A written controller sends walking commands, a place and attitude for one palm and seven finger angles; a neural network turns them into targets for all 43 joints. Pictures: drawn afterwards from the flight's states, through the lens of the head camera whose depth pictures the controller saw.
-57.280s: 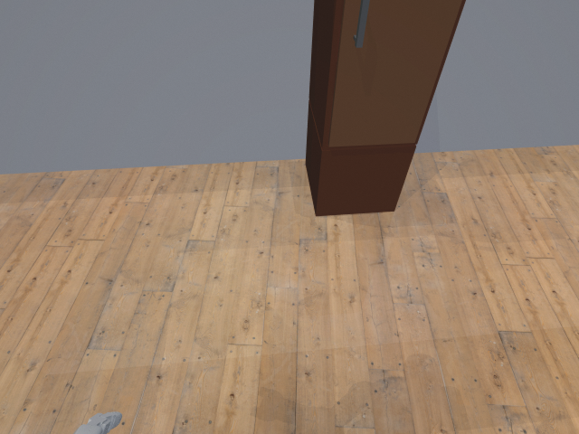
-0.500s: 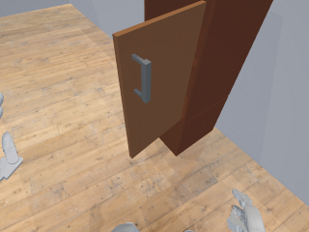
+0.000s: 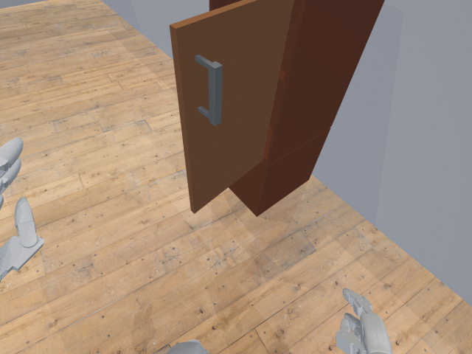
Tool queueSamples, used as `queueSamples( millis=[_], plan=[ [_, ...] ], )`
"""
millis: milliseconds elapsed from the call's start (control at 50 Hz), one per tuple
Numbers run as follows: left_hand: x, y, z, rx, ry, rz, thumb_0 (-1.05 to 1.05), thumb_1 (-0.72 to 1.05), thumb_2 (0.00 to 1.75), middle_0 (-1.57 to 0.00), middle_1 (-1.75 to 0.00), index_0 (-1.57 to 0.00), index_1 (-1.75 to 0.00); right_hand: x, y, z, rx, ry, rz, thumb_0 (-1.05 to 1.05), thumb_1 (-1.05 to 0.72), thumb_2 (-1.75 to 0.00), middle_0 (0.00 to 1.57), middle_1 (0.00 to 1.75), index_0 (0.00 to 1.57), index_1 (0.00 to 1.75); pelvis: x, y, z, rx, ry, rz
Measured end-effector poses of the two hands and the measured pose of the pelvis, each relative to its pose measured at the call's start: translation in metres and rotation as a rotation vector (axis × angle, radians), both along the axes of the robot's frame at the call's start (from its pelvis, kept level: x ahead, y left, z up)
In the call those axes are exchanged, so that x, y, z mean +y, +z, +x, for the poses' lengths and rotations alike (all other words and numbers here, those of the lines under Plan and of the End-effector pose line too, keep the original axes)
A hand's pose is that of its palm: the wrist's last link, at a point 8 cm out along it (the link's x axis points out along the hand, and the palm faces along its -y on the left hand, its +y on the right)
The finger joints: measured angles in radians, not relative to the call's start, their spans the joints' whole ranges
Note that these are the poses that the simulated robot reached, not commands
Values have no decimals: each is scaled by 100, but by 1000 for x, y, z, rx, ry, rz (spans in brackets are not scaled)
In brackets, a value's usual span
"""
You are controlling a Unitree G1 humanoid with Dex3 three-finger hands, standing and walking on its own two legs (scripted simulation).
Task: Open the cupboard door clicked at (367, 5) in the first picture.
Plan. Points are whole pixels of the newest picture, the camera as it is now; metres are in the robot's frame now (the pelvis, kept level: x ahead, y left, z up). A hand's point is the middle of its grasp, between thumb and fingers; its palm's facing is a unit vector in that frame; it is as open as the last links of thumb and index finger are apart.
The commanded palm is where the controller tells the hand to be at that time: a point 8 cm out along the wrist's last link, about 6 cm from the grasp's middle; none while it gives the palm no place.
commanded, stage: stop stepping back and stand still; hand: left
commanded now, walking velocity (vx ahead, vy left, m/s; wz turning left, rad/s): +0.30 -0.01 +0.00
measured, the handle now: (208, 91) +0.58 +0.11 +0.12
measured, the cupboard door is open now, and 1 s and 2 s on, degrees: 97 97 97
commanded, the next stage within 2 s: let the arm hang, fingers relaxed in 1.70 s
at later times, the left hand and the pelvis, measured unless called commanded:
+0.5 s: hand out of the picture +0.10 +0.25 +0.16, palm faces +0.48 -0.76 -0.43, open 7.4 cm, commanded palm +0.04 +0.29 +0.18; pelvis -0.09 -0.02 +0.01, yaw +3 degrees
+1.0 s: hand out of the picture +0.09 +0.29 +0.15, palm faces +0.43 -0.77 -0.47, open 7.4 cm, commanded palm +0.02 +0.33 +0.18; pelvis -0.10 +0.02 +0.00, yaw +2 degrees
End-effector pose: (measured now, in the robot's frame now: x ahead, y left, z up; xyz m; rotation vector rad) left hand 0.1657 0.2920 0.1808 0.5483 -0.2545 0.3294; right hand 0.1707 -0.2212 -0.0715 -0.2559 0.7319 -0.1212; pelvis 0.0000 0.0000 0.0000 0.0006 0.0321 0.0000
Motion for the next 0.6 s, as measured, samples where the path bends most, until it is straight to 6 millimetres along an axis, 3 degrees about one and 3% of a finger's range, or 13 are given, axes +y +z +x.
queueSamples(
  millis=[100,200,280,380,480,600],
  plan=[
    [7,-4,-11,-8,-23,-1,2,89,90,-21,-30,-21,-31,-9,15,-18,-89,-36,-36,2,-91,-90,20,30,21,30,4,-4,-21,-30,1,-3],
    [2,10,-41,-16,-7,15,2,89,90,-21,-30,-21,-30,-11,24,-53,-99,-22,-27,2,-91,-90,20,30,20,30,-2,4,-43,-55,9,-14],
    [-4,18,-73,15,40,54,2,89,90,-21,-30,-21,-30,-15,16,-77,-65,-28,7,2,-91,-90,20,30,21,30,-9,8,-57,-48,25,-13],
    [-7,12,-106,36,103,43,2,89,90,-21,-30,-21,-30,-26,-8,-101,34,-4,12,2,-91,-90,20,30,21,30,-17,3,-80,-38,13,26],
    [-5,1,-110,22,154,-44,2,89,90,-21,-30,-21,-30,-35,-9,-121,65,-24,0,2,-91,-90,20,30,21,30,-19,10,-85,-18,39,43],
    [-3,-5,-109,17,129,-57,2,89,90,-21,-30,-21,-30,-38,-5,-124,24,-45,-54,2,-91,-90,20,30,21,30,-7,5,-86,-9,58,20]
  ],
)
